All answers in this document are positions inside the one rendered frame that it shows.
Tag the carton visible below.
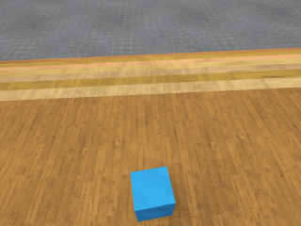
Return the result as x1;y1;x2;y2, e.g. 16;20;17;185
130;166;176;222

